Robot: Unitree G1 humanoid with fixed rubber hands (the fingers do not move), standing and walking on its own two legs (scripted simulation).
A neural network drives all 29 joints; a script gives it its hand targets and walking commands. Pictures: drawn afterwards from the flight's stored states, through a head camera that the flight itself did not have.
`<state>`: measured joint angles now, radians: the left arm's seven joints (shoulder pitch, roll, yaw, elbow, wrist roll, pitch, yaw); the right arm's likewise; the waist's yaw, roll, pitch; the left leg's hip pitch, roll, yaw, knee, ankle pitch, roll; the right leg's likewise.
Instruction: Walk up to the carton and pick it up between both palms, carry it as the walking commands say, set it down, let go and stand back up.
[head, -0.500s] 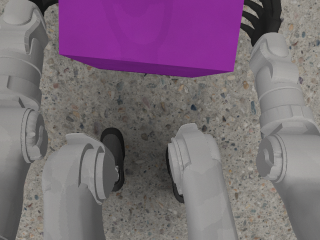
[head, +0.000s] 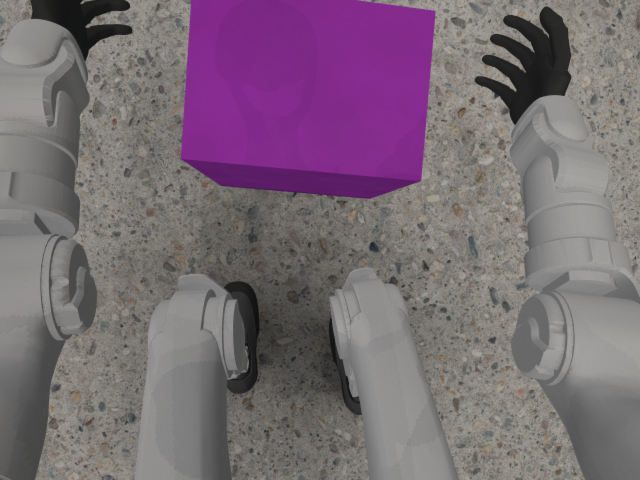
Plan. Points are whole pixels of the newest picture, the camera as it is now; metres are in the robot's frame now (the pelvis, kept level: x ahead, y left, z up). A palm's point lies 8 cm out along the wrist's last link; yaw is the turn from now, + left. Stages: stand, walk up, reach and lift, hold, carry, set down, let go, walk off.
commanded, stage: set down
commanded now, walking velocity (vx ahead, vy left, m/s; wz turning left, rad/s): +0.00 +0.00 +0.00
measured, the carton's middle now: (304, 117) +0.54 -0.03 -0.30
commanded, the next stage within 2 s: let go in 0.86 s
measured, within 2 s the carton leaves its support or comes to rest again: neither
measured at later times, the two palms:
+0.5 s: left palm out of the picture +0.57 +0.20 +0.07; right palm out of the picture +0.49 -0.27 +0.07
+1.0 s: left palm out of the picture +0.54 +0.21 +0.14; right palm out of the picture +0.48 -0.26 +0.15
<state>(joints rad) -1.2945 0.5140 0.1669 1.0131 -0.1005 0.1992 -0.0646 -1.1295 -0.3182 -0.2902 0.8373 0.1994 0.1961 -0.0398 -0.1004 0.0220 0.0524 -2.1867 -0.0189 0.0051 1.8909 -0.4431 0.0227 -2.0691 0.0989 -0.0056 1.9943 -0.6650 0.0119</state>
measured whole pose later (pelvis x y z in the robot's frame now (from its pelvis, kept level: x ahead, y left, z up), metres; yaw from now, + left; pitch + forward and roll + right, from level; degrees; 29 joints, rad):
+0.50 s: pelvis +0.03 +0.00 +0.14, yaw +1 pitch +45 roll -1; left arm -1.16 0.47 0.21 0.97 -0.02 0.23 -0.11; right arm -0.96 -0.28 -0.35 0.74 0.16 0.22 0.00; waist -0.12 0.04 -0.11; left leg -1.80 -0.03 -0.01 1.38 -0.36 0.01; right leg -1.71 0.08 0.02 1.47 -0.54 0.00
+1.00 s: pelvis +0.07 +0.00 +0.23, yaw +2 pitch +42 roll -2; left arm -0.91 0.33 0.25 0.88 0.07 0.16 -0.06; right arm -0.73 -0.23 -0.35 0.74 0.07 0.13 0.06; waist -0.10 0.04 -0.15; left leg -1.45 -0.04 -0.04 1.00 -0.27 0.01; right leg -1.35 0.07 0.02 1.05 -0.43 0.00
